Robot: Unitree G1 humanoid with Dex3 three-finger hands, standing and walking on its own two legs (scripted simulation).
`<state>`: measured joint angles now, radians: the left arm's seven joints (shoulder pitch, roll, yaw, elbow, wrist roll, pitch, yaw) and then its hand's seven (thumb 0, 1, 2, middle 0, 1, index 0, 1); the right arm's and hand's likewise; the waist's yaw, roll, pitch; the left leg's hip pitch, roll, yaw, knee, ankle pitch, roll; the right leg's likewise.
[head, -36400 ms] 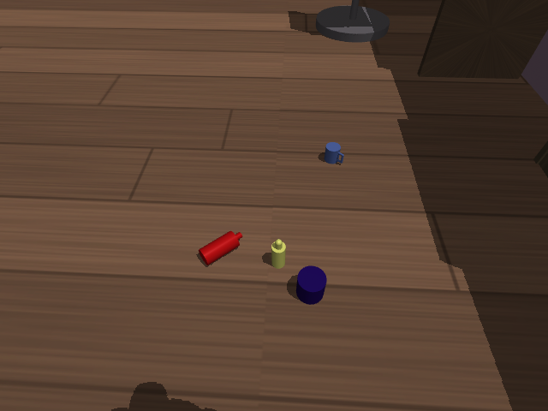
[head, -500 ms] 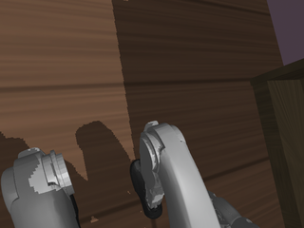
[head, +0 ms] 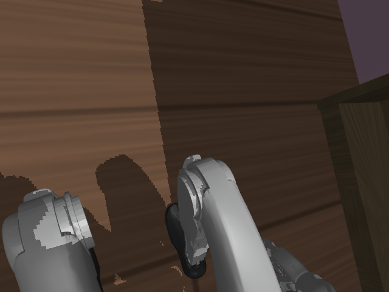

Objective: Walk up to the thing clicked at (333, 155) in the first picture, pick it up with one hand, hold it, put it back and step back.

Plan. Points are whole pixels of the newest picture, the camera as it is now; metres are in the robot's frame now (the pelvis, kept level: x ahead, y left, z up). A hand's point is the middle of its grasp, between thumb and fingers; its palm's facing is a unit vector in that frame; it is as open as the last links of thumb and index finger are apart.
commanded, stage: withdraw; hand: left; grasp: from above
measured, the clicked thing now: out of the picture +0.41 +0.35 -0.26
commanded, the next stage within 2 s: home in 1.02 s
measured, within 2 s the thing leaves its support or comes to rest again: neither
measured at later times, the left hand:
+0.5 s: hand out of the picture +0.42 +0.39 -0.12, palm faces -0.33 -0.07 -0.94, open 14.1 cm
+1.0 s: hand out of the picture +0.40 +0.37 -0.10, palm faces -0.48 -0.11 -0.87, open 14.1 cm
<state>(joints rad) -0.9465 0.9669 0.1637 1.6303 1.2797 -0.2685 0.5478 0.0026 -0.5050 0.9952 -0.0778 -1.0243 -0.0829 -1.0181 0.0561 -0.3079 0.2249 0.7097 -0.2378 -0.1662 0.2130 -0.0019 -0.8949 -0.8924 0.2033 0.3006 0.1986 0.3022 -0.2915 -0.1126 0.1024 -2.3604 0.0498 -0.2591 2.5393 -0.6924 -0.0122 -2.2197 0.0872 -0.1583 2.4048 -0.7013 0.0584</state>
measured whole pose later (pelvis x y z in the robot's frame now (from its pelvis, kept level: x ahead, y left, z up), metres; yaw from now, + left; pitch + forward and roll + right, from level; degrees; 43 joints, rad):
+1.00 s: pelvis -0.02 +0.00 +0.05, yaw +5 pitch +32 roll -9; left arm -0.95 0.85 0.06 1.39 1.25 -0.30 0.25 0.00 -0.52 1.00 -0.08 -1.02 -0.09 -1.02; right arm 0.16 -0.31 0.12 0.69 -0.12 0.01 0.11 0.00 -0.91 -0.90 0.20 0.30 0.20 0.30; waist -0.22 -0.02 -0.03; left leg -2.28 0.03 -0.16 2.32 -0.61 0.00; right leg -2.15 0.04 -0.09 2.25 -0.66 0.04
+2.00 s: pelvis +0.03 +0.01 +0.30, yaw +13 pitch +24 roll -5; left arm 0.09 0.35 0.05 0.21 0.13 0.28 0.05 0.01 0.89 0.90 -0.21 -0.31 -0.21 -0.31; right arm 0.10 -0.22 0.03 0.55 0.04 -0.09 -0.06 0.00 -0.91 -0.90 0.20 0.30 0.20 0.30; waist -0.05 0.03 -0.18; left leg -1.37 0.04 -0.08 1.53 -0.58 0.00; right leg -1.27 0.00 -0.05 1.47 -0.62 0.02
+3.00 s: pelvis +0.07 +0.01 +0.41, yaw +16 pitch +9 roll -3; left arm 0.49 0.22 0.03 -0.11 -0.05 0.45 0.02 0.01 0.91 0.90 -0.20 -0.30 -0.20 -0.30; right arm 0.29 -0.22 0.04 0.54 0.01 -0.23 -0.18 0.01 -0.90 -0.90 0.20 0.30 0.20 0.30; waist -0.03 0.05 -0.15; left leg -0.70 0.03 -0.05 1.00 -0.46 -0.01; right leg -0.61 0.00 -0.05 0.94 -0.49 0.02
